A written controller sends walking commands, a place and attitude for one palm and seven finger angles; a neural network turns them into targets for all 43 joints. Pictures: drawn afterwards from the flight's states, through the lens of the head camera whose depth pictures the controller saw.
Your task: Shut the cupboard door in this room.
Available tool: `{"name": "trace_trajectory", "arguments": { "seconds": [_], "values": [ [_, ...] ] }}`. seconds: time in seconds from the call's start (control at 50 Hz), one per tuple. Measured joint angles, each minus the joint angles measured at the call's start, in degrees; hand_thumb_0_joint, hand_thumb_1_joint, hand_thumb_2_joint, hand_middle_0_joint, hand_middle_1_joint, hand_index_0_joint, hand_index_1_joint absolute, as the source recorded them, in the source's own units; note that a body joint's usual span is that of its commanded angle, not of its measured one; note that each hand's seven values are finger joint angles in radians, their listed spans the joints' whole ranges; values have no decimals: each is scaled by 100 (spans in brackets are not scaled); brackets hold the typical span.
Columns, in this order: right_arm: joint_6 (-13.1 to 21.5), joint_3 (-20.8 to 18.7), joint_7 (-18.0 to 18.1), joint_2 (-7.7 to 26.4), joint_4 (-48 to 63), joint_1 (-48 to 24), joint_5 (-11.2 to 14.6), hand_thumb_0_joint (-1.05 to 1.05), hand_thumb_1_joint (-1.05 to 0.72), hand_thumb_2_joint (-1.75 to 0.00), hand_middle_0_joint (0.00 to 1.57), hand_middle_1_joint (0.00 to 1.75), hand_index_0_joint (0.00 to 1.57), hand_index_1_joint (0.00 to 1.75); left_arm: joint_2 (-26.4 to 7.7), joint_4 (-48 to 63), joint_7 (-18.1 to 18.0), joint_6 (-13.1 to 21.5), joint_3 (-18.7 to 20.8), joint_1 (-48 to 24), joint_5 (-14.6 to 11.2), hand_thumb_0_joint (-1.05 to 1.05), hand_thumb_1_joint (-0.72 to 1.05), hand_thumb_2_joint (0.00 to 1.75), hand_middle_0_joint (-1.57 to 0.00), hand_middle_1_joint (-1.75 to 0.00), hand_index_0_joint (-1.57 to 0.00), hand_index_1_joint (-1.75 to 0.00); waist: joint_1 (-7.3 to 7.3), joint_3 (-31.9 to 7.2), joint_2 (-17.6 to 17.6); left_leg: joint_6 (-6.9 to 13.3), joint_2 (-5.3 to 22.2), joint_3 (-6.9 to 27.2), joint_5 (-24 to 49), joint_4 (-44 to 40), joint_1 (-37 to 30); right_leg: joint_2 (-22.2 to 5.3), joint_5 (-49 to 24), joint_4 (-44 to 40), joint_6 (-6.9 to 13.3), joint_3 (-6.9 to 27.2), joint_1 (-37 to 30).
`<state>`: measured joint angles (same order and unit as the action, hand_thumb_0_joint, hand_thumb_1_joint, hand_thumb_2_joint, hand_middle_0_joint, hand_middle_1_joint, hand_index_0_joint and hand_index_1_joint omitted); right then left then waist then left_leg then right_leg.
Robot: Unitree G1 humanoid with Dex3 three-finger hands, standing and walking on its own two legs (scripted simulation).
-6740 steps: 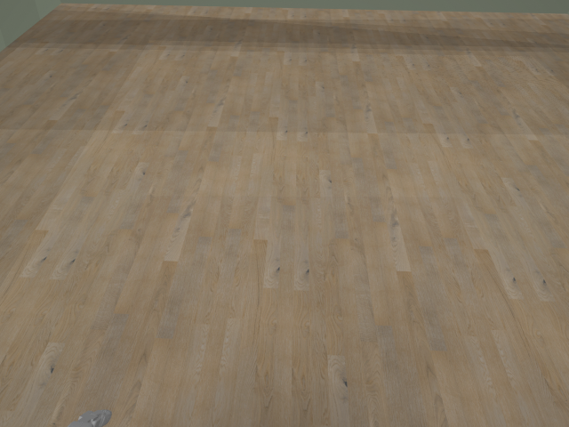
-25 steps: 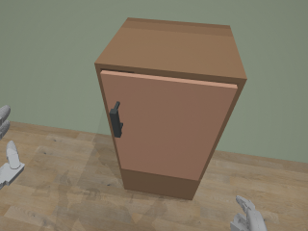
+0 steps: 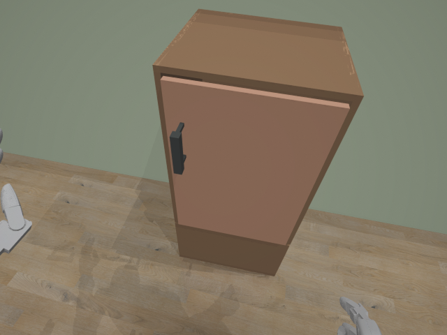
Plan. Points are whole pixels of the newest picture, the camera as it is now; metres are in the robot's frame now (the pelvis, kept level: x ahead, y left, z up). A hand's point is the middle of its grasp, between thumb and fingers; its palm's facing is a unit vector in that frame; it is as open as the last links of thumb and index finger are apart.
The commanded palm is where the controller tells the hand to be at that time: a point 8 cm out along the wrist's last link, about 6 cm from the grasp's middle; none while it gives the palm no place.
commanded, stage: step back with the hand held close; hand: left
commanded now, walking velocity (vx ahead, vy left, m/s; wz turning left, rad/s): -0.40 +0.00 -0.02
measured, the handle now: (179, 148) +0.54 +0.14 +0.00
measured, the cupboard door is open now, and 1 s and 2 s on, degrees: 0 0 0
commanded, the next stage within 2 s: stop stepping back and stand still in 0.44 s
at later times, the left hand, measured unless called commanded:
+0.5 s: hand (37, 275) +0.15 +0.22 +0.18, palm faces +0.25 -0.85 -0.47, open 7.4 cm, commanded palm +0.07 +0.27 +0.20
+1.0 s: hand out of the picture +0.04 +0.23 +0.19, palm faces +0.31 -0.85 -0.42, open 7.4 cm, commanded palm -0.03 +0.29 +0.20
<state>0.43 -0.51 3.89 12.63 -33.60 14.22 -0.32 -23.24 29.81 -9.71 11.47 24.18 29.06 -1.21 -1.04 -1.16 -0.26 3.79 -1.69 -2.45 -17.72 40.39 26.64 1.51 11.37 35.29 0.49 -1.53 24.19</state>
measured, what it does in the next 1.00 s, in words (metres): walks backwards: right foot, then left foot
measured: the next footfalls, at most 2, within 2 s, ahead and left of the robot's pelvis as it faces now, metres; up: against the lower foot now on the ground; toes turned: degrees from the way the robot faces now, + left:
right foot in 0.48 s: -0.16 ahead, -0.08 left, +0.00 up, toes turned -4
left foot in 0.72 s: -0.03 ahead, +0.07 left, +0.00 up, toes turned -2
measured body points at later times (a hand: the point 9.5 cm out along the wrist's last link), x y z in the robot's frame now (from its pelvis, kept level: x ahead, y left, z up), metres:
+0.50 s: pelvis -0.10 -0.02 +0.01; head -0.03 +0.03 +0.45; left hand +0.13 +0.26 +0.21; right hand +0.12 -0.23 -0.05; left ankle +0.08 +0.07 -0.72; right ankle -0.24 -0.13 -0.72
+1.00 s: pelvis -0.19 +0.00 +0.02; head -0.19 +0.03 +0.47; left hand +0.02 +0.28 +0.22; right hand -0.07 -0.24 -0.05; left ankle -0.08 +0.07 -0.71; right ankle -0.24 -0.10 -0.71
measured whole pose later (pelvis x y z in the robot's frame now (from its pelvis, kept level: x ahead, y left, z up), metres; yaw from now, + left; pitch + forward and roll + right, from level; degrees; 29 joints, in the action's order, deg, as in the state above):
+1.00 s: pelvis -0.19 +0.00 +0.02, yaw -3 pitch +0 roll -1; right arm 6.9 1.5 3.6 8.6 -35.1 15.8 -1.0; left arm -26.1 30.9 -8.5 11.1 24.3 32.2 -3.1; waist -4.6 -2.6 -3.0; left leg 1.9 -1.2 -1.6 -7.6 25.9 22.5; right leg 2.7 23.3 28.0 1.8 -1.2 9.2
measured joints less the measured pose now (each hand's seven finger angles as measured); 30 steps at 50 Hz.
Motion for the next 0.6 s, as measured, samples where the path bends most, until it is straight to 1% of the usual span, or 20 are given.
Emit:
{"name": "trace_trajectory", "arguments": {
  "seconds": [0.06, 0.1, 0.12, 0.14, 0.18, 0.22, 0.24, 0.28, 0.32, 0.36, 0.4, 0.46, 0.48, 0.5, 0.52, 0.54, 0.56, 0.58, 0.6],
  "values": [
    [-46, -24, -26, 14, -40, -28, 2, 1, -91, -90, 20, 30, 20, 30, -105, 101, -59, 61, 5, 58, -30, 1, 89, 90, -21, -31, -21, -30, -68, 10, -64, -26, -9, 3, 122, -97, 66, -29, -114, -125, -20, -31, 35],
    [-53, -22, -13, 20, -37, -42, 13, 1, -91, -90, 20, 30, 20, 30, -189, 158, -83, 111, 55, 139, -27, 1, 89, 90, -21, -31, -21, -30, -98, 26, -81, 71, 21, -15, 390, -198, 82, -11, -100, -161, -45, -38, 61],
    [-35, -20, 5, 21, -33, -51, 14, 1, -91, -90, 20, 30, 20, 30, -226, 167, -80, 135, 99, 176, -14, 1, 89, 90, -21, -31, -21, -30, -109, 42, -60, 127, 60, -19, 574, -250, 83, 45, 58, -109, -77, -12, 89],
    [-2, -30, 27, 11, -35, -55, 4, 1, -91, -90, 20, 30, 20, 30, -262, 162, -64, 145, 143, 190, -2, 1, 89, 90, -21, -31, -21, -30, -129, 62, -26, 165, 94, 4, 719, -279, 89, 127, 195, 77, -96, 53, 101],
    [75, -68, 56, -50, -88, -39, -31, 1, -91, -90, 20, 30, 20, 30, -314, 113, -4, 144, 207, 158, 12, 1, 89, 90, -21, -31, -21, -30, -143, 45, 34, 184, 133, 103, 762, -344, 95, 294, 456, 671, -116, 204, 16],
    [148, -80, 48, -126, -156, -7, -66, 1, -91, -90, 20, 30, 20, 30, -320, 76, 42, 148, 267, 125, 12, 1, 89, 90, -21, -31, -21, -30, -103, -72, 76, 166, 192, 184, 820, -490, 134, 413, 726, 1073, -123, 277, -243],
    [195, -71, 36, -167, -194, -5, -85, 1, -91, -90, 20, 30, 20, 30, -306, 74, 48, 160, 297, 123, -9, 1, 89, 90, -21, -31, -21, -30, -64, -149, 72, 154, 224, 195, 891, -597, 164, 428, 886, 1116, -120, 287, -425],
    [314, -30, -10, -261, -279, -51, -118, 1, -91, -90, 20, 30, 20, 30, -246, 110, 42, 187, 328, 147, -78, 1, 89, 90, -21, -31, -21, -30, 25, -303, 6, 116, 278, 156, 1083, -881, 231, 389, 1255, 942, -106, 297, -819],
    [443, 34, -67, -350, -349, -169, -149, 1, -91, -90, 20, 30, 20, 30, -166, 175, 41, 199, 290, 149, -145, 1, 89, 90, -21, -31, -21, -30, 110, -397, -80, 80, 338, 82, 1327, -1229, 299, 329, 1496, 477, -91, 305, -1194],
    [563, 95, -125, -414, -392, -370, -178, 1, -91, -90, 20, 30, 20, 30, -115, 249, 60, 203, 192, 89, -192, 1, 89, 90, -21, -31, -21, -30, 172, -385, -133, 44, 416, 11, 1593, -1549, 373, 295, 1475, -122, -97, 305, -1501],
    [632, 142, -187, -462, -388, -631, -196, 1, -91, -90, 20, 30, 20, 30, -153, 322, 117, 201, 102, -22, -213, 1, 90, 90, -21, -31, -21, -30, 202, -273, -172, 5, 501, -60, 1848, -1777, 457, 283, 1261, -610, -125, 295, -1688],
    [658, 184, -273, -521, -263, -1019, -211, 1, -91, -89, 20, 30, 20, 30, -418, 470, 252, 201, 126, -104, -235, 1, 90, 90, -21, -31, -21, -30, 137, -18, -241, -51, 575, -162, 2161, -1909, 607, 270, 915, -1007, -174, 226, -1767],
    [647, 195, -295, -530, -186, -1119, -205, 1, -91, -89, 20, 30, 20, 30, -538, 533, 303, 204, 177, -93, -259, 1, 90, 90, -21, -31, -21, -30, 99, 62, -262, -70, 585, -191, 2250, -1909, 669, 256, 941, -1086, -167, 176, -1759],
    [622, 200, -312, -523, -98, -1194, -196, 1, -91, -89, 20, 30, 20, 30, -651, 596, 355, 212, 240, -61, -287, 2, 90, 90, -21, -31, -21, -30, 55, 126, -253, -91, 601, -198, 2330, -1888, 749, 253, 1133, -1166, -119, 124, -1755],
    [582, 190, -323, -486, -29, -1241, -190, 1, -91, -89, 20, 30, 20, 30, -720, 646, 416, 229, 282, -13, -305, 2, 89, 90, -21, -31, -21, -30, 0, 192, -137, -117, 663, -129, 2406, -1851, 827, 336, 1277, -1190, -16, 51, -1733],
    [514, 171, -324, -438, 22, -1233, -165, 1, -91, -89, 20, 30, 20, 30, -768, 700, 469, 248, 305, 80, -338, 2, 89, 90, -21, -31, -21, -30, -52, 257, 26, -151, 745, -10, 2458, -1816, 854, 462, 1234, -1164, 47, -29, -1729],
    [439, 154, -309, -418, 38, -1155, -106, 1, -91, -89, 20, 30, 20, 30, -838, 762, 501, 281, 336, 224, -374, 2, 89, 90, -21, -31, -21, -30, -84, 271, 81, -214, 756, 81, 2182, -1673, 872, 512, 1138, -1116, 72, -73, -1736],
    [365, 151, -277, -413, 30, -1018, -40, 1, -91, -89, 20, 30, 20, 30, -921, 816, 508, 330, 385, 404, -400, 1, 89, 90, -21, -31, -21, -30, -84, 235, 25, -293, 685, 152, 1655, -1357, 927, 479, 1110, -1023, 88, -78, -1735],
    [291, 162, -240, -403, 3, -840, -7, 1, -91, -89, 20, 30, 20, 30, -986, 848, 488, 370, 456, 624, -401, 1, 89, 90, -21, -31, -21, -30, -36, 140, -90, -354, 578, 192, 1131, -862, 956, 401, 1141, -908, 101, -28, -1719]
  ]
}}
